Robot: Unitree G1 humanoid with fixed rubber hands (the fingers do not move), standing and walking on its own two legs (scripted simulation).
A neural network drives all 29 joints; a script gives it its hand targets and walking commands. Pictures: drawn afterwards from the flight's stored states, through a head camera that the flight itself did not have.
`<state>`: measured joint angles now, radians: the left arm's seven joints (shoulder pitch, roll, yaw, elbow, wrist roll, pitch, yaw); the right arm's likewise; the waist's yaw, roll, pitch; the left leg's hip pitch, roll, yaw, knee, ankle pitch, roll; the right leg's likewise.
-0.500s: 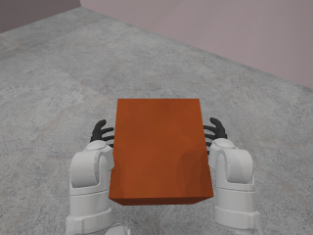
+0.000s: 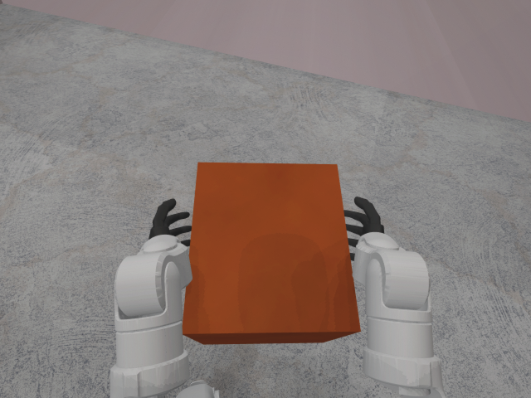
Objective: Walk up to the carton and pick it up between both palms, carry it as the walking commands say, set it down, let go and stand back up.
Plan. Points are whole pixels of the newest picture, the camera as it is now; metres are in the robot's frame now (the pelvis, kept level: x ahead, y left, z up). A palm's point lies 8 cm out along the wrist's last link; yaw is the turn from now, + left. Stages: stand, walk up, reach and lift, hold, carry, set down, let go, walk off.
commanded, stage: carry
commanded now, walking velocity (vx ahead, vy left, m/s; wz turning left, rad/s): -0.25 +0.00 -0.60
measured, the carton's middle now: (265, 260) +0.33 +0.02 +0.01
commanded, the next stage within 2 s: none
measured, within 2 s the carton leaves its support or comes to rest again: neither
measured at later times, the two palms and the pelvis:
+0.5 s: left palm (227, 395) +0.13 +0.06 +0.09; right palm out of the picture +0.05 -0.21 +0.09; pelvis -0.20 +0.00 +0.00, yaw -18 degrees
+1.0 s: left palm out of the picture -0.02 +0.05 +0.10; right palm out of the picture -0.13 -0.21 +0.10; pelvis -0.34 +0.03 +0.01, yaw -25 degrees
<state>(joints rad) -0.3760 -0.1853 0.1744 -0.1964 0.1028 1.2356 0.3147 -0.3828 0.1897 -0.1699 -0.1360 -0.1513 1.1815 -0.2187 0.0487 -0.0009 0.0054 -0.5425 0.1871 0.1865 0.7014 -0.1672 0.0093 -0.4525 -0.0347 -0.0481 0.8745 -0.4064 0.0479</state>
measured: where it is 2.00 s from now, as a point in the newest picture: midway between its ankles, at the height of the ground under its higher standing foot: outside the picture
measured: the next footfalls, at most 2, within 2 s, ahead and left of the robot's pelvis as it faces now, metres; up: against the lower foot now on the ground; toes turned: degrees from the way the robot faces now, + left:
right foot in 0.02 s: +0.03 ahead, -0.15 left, +0.00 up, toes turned -4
left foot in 0.28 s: -0.03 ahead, +0.10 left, +0.00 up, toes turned -5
